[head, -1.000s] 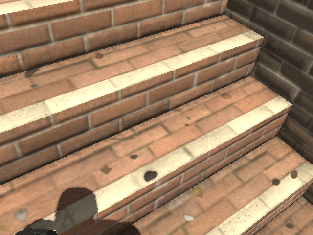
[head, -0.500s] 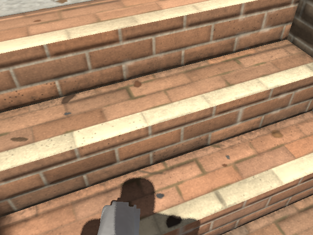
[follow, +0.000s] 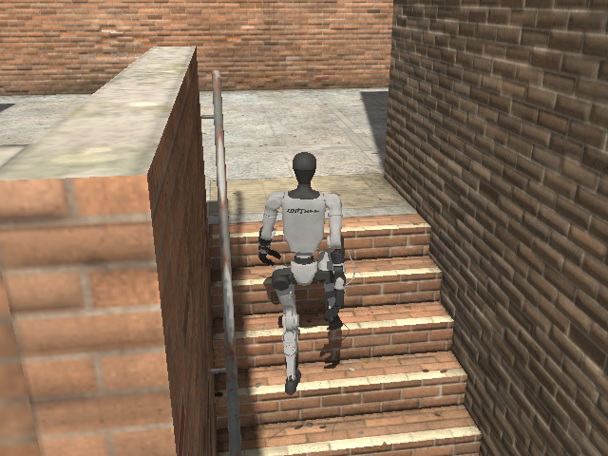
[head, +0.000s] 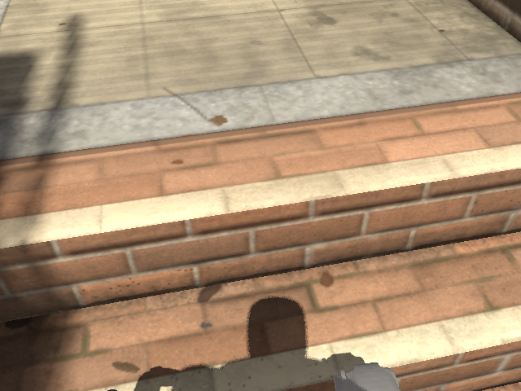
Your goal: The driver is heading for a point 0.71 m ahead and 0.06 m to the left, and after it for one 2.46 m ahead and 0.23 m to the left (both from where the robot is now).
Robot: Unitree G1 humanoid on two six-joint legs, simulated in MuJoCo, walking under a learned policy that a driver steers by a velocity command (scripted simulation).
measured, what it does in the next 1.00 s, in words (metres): climbs, turning left: right foot 0.20 m higher, then left foot 0.20 m higher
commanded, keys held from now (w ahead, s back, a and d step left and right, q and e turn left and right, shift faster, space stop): w+q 0.54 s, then w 0.14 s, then w+e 0.32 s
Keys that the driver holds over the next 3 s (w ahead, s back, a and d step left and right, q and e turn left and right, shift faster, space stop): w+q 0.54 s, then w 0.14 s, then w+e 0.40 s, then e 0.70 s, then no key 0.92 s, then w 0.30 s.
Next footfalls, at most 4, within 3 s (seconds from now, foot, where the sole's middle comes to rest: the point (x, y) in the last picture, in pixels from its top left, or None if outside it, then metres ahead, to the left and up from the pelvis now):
0.20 right None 0.29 -0.11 -0.55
0.70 left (144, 352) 0.49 0.22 -0.35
1.30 right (260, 166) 0.76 -0.01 -0.15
2.02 left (144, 150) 0.83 0.22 -0.15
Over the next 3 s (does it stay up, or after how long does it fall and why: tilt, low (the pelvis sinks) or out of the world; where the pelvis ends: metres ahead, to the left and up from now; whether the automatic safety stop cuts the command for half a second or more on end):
stays up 0.82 0.11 0.64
